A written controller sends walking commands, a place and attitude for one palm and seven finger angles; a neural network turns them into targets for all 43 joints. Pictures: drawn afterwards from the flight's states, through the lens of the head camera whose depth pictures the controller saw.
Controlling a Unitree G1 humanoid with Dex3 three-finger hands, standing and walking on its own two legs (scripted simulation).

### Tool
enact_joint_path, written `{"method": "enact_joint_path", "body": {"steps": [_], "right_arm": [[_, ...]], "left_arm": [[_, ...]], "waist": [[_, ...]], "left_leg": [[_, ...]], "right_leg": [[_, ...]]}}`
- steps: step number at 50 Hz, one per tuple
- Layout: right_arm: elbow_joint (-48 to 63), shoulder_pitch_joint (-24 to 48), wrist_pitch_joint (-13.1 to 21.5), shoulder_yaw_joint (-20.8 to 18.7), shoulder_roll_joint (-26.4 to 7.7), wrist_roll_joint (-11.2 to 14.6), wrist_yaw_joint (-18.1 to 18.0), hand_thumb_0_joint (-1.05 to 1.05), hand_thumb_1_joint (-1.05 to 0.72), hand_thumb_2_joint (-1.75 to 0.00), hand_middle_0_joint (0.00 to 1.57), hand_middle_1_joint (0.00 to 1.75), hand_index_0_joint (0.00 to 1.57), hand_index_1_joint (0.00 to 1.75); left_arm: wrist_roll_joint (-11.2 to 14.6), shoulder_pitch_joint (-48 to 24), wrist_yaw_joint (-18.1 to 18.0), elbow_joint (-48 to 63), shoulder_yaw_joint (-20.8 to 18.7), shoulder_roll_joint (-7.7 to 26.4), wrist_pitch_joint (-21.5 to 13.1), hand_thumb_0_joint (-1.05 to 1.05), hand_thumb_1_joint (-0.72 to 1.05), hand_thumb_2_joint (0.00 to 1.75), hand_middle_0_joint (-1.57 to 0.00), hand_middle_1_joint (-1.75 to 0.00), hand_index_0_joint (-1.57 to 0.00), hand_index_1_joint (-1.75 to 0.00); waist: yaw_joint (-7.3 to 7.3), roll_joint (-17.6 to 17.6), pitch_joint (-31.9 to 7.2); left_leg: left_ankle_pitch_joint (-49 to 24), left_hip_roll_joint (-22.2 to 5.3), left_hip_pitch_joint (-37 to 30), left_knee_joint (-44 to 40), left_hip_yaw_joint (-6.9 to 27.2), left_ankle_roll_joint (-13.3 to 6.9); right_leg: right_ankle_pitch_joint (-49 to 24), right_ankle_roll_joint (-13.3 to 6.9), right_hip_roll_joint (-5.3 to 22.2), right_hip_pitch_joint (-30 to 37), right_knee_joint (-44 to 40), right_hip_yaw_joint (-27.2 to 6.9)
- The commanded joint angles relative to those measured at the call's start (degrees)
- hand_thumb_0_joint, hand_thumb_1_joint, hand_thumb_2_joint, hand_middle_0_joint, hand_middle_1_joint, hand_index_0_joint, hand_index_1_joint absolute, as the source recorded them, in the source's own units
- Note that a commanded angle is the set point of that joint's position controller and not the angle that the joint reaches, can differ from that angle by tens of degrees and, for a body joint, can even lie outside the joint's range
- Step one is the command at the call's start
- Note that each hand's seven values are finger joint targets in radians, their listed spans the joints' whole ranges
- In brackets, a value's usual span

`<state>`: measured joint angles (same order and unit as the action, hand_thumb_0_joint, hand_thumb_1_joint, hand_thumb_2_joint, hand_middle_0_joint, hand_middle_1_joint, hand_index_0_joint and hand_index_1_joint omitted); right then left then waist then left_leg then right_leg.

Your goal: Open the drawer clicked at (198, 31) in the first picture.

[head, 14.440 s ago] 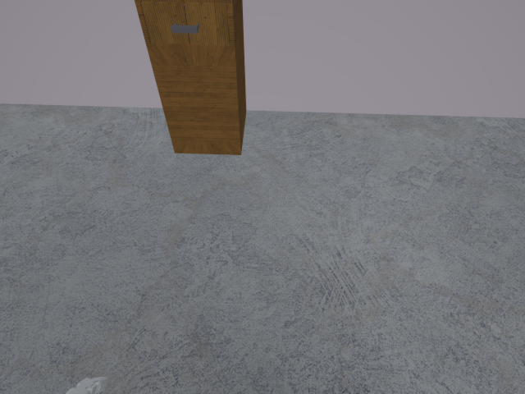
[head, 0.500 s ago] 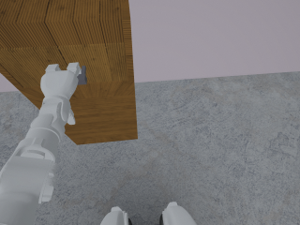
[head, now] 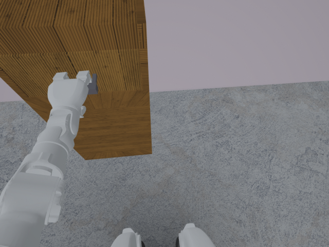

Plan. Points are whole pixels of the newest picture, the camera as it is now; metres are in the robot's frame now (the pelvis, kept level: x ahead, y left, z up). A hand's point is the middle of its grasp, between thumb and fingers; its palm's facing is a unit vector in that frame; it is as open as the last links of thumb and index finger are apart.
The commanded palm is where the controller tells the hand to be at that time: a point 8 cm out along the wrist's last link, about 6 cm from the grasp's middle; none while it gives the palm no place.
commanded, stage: close the thumb around the handle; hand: left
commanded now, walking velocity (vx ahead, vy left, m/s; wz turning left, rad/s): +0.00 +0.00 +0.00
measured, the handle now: (77, 83) +0.54 +0.20 +0.01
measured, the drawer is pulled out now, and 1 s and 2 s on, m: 0.00 0.04 0.20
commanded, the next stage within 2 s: pull the drawer open in 0.24 s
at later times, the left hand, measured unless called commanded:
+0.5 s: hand (77, 105) +0.49 +0.20 -0.01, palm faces -0.07 -0.03 -1.00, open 5.8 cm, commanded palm +0.45 +0.20 +0.04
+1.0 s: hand (76, 117) +0.45 +0.20 -0.01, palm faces -0.03 -0.03 -1.00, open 5.8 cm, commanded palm +0.43 +0.21 +0.04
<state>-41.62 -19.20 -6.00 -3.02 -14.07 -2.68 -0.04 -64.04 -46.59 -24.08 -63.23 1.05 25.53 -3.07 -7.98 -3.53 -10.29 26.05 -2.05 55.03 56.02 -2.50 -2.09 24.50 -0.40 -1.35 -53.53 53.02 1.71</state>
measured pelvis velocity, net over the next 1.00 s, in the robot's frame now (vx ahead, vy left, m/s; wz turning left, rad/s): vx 0.02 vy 0.00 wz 0.01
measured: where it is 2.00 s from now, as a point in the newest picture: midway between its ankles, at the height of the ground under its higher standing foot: outside the picture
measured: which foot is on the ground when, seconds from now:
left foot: down 0.00-1.00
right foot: down 0.00-1.00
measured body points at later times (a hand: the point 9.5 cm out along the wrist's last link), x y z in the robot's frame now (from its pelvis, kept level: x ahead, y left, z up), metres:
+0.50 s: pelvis +0.00 +0.00 +0.00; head +0.13 +0.00 +0.43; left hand +0.48 +0.20 +0.04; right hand -0.01 -0.27 -0.13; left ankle -0.01 +0.10 -0.68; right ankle -0.01 -0.12 -0.68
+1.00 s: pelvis +0.02 +0.00 +0.01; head +0.12 +0.00 +0.45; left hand +0.44 +0.20 +0.04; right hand +0.09 -0.27 -0.12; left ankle -0.01 +0.10 -0.68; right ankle -0.01 -0.12 -0.68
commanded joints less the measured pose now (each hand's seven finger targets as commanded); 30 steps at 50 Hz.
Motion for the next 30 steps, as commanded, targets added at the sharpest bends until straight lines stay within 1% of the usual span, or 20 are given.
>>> {"method": "enact_joint_path", "body": {"steps": [1,3,4,5,6,7,11,12,13,14,15,17,19,20,21,23,24,28,29,30], "right_arm": [[2.11,-9.27,0.21,-3.09,-10.03,0.3,-0.98,0.0,-0.9,-0.9,0.2,0.3,0.2,0.3],[2.26,-9.11,0.13,-3.04,-10.11,0.2,-1.08,0.0,-0.9,-0.9,0.2,0.3,0.2,0.3],[2.2,-9.39,0.1,-3.15,-10.11,0.21,-1.09,0.0,-0.9,-0.9,0.2,0.3,0.2,0.3],[2.15,-9.37,0.1,-3.1,-10.01,0.27,-1.09,0.0,-0.9,-0.9,0.2,0.3,0.2,0.3],[2.03,-9.36,0.04,-3.01,-10.18,0.27,-1.16,0.0,-0.9,-0.9,0.2,0.3,0.2,0.3],[2.28,-9.16,0.02,-2.93,-10.19,0.32,-1.27,0.0,-0.9,-0.9,0.2,0.3,0.2,0.3],[2.34,-9.42,0.12,-3.05,-10.09,0.38,-1.45,0.0,-0.9,-0.9,0.2,0.3,0.2,0.3],[2.49,-9.38,0.13,-2.88,-10.17,0.44,-1.38,0.0,-0.9,-0.9,0.2,0.3,0.2,0.3],[2.32,-9.3,0.22,-2.99,-10.08,0.34,-1.46,0.0,-0.9,-0.9,0.2,0.3,0.2,0.3],[2.44,-9.73,0.32,-2.98,-10.1,0.42,-1.45,0.0,-0.9,-0.9,0.2,0.3,0.2,0.3],[2.26,-9.68,0.31,-3.0,-10.14,0.38,-1.5,0.0,-0.9,-0.9,0.2,0.3,0.2,0.3],[2.42,-9.59,0.52,-2.93,-10.01,0.53,-1.49,0.0,-0.9,-0.9,0.2,0.3,0.2,0.3],[2.43,-9.73,0.62,-3.13,-10.07,0.4,-1.41,0.0,-0.9,-0.9,0.2,0.3,0.2,0.3],[2.71,-9.56,0.69,-3.18,-9.87,0.46,-1.3,0.0,-0.9,-0.9,0.2,0.3,0.2,0.3],[2.73,-9.67,0.65,-3.19,-9.87,0.47,-1.2,0.0,-0.9,-0.9,0.2,0.3,0.2,0.3],[2.87,-9.4,0.5,-3.21,-9.69,0.47,-1.04,0.0,-0.9,-0.9,0.2,0.3,0.2,0.3],[2.94,-9.41,0.5,-3.35,-9.78,0.52,-1.04,0.0,-0.9,-0.9,0.2,0.3,0.2,0.3],[3.91,-8.4,0.24,-3.65,-9.34,0.5,-0.73,0.0,-0.9,-0.9,0.2,0.3,0.2,0.3],[3.97,-8.38,0.19,-3.67,-9.17,0.62,-0.6,0.0,-0.9,-0.9,0.2,0.3,0.2,0.3],[4.05,-8.04,-0.05,-3.76,-9.19,0.68,-0.59,0.0,-0.9,-0.9,0.2,0.3,0.2,0.3]], "left_arm": [[0.71,-20.77,-1.98,7.37,-3.77,15.12,1.69,0.0,0.84,0.88,-0.4,-1.34,-0.4,-1.34],[0.77,-21.7,-1.81,8.16,-4.45,16.1,1.77,0.0,0.9,0.9,-0.4,-1.35,-0.4,-1.35],[0.42,-22.29,-1.85,8.41,-4.17,16.12,1.79,0.0,0.9,0.9,-0.4,-1.35,-0.4,-1.35],[0.45,-21.76,-1.69,7.47,-3.34,15.09,2.05,0.0,0.9,0.9,-0.4,-1.35,-0.4,-1.35],[0.56,-21.82,-1.69,7.0,-4.05,16.07,2.22,0.0,0.9,0.9,-0.4,-1.35,-0.4,-1.35],[0.8,-21.43,-1.57,7.11,-4.33,16.53,2.22,0.0,0.9,0.9,-0.4,-1.35,-0.4,-1.35],[0.98,-22.8,-1.19,7.75,-3.58,15.71,1.84,0.0,0.9,0.9,-0.4,-1.35,-0.4,-1.35],[1.11,-22.03,-1.12,7.49,-3.81,15.96,1.87,0.0,0.9,0.9,-0.4,-1.35,-0.4,-1.35],[1.14,-23.32,-1.08,7.79,-3.58,15.53,1.7,0.0,0.9,0.9,-0.4,-1.35,-0.4,-1.35],[1.04,-23.64,-1.14,8.09,-3.03,15.03,1.48,0.0,0.9,0.9,-0.4,-1.35,-0.4,-1.35],[0.95,-23.13,-1.2,7.51,-3.59,15.53,1.51,0.0,0.9,0.9,-0.4,-1.35,-0.4,-1.35],[0.88,-24.24,-1.29,7.19,-1.84,13.63,1.61,0.0,0.9,0.9,-0.4,-1.35,-0.4,-1.35],[0.87,-21.89,-1.32,7.13,-2.68,13.84,1.46,0.0,0.9,0.9,-0.4,-1.35,-0.4,-1.35],[1.19,-21.45,-1.25,8.02,-2.0,12.65,1.32,0.0,0.9,0.9,-0.4,-1.35,-0.4,-1.35],[1.35,-19.72,-1.19,8.12,-2.59,12.83,1.28,0.0,0.9,0.9,-0.4,-1.35,-0.4,-1.35],[1.68,-18.12,-0.86,8.31,-2.2,11.69,1.21,0.0,0.9,0.9,-0.4,-1.35,-0.4,-1.35],[1.61,-16.79,-0.85,9.16,-2.82,12.23,0.97,0.0,0.9,0.9,-0.4,-1.35,-0.4,-1.35],[2.44,-9.52,-0.7,12.7,-3.43,10.69,0.45,0.0,0.9,0.9,-0.4,-1.35,-0.4,-1.35],[2.49,-8.13,-0.84,14.05,-3.31,10.43,0.22,0.0,0.9,0.9,-0.4,-1.35,-0.4,-1.35],[2.41,-5.31,-0.96,13.87,-3.86,10.42,0.37,0.0,0.9,0.9,-0.4,-1.35,-0.4,-1.35]], "waist": [[-0.36,0.33,-23.5],[0.04,-0.58,-25.52],[-0.28,-1.39,-26.5],[-0.38,-1.55,-25.44],[-0.54,-0.52,-24.2],[-0.24,-0.33,-24.67],[-0.74,-1.03,-25.17],[-0.18,-1.33,-24.97],[-0.82,-0.97,-25.32],[-0.83,-1.64,-25.85],[-0.68,-0.83,-25.35],[-1.36,-0.98,-23.7],[-0.58,-1.06,-25.27],[-0.42,-1.7,-25.56],[0.37,-0.95,-26.29],[0.59,-1.25,-26.06],[0.91,-0.61,-26.47],[3.09,-0.17,-28.09],[3.4,-0.86,-27.96],[3.87,0.87,-26.63]], "left_leg": [[-25.09,2.19,-17.81,-3.69,2.02,-0.56],[-25.81,2.3,-18.23,-3.59,2.23,-0.47],[-26.04,2.14,-19.23,-3.49,2.22,-0.44],[-25.76,2.2,-19.14,-3.52,2.25,-0.41],[-25.34,2.08,-18.55,-3.6,2.17,-0.51],[-24.72,2.3,-17.86,-3.59,1.88,-0.61],[-25.49,2.12,-19.13,-3.54,2.27,-0.49],[-24.77,2.16,-18.92,-3.89,2.45,-0.38],[-25.32,2.02,-19.35,-3.52,2.6,-0.49],[-24.87,2.02,-19.56,-3.65,2.75,-0.41],[-24.9,1.97,-19.28,-3.6,2.68,-0.45],[-23.13,2.04,-18.51,-3.82,2.72,-0.45],[-24.31,1.92,-19.95,-3.86,2.91,-0.37],[-24.36,1.93,-20.41,-3.97,2.67,-0.34],[-24.91,1.98,-20.45,-4.07,2.65,-0.35],[-26.09,1.93,-20.72,-4.28,2.54,-0.25],[-26.39,1.78,-21.07,-4.23,2.42,-0.29],[-30.2,1.82,-22.52,-4.94,1.84,-0.18],[-31.05,1.74,-22.97,-5.21,1.63,-0.18],[-31.37,1.68,-22.68,-5.51,1.5,-0.21]], "right_leg": [[-22.55,-1.24,-1.98,12.39,-5.15,0.08],[-23.02,-1.33,-1.92,12.93,-4.65,-0.09],[-22.94,-1.26,-1.91,12.4,-4.58,-0.05],[-22.21,-1.32,-2.01,11.67,-4.82,0.07],[-22.01,-1.25,-2.0,11.67,-4.99,0.09],[-22.2,-1.16,-1.95,12.66,-5.13,-0.22],[-22.08,-1.2,-1.96,11.78,-4.96,-0.04],[-21.02,-1.28,-2.01,11.71,-4.9,0.15],[-21.25,-1.29,-2.04,11.16,-4.87,0.05],[-20.59,-1.24,-2.0,10.91,-4.75,0.16],[-20.67,-1.26,-2.01,10.92,-4.77,0.19],[-19.03,-1.26,-2.04,9.8,-5.13,0.26],[-19.48,-1.35,-2.12,10.14,-4.99,0.37],[-19.66,-1.35,-2.14,10.44,-5.16,0.31],[-20.25,-1.43,-2.17,11.52,-5.0,0.41],[-21.37,-1.51,-2.2,12.06,-5.06,0.41],[-21.84,-1.41,-2.19,12.49,-5.04,0.39],[-26.13,-1.52,-2.15,16.56,-5.31,0.21],[-27.21,-1.51,-2.13,17.15,-5.43,0.19],[-27.64,-1.51,-2.17,17.8,-5.66,0.27]]}}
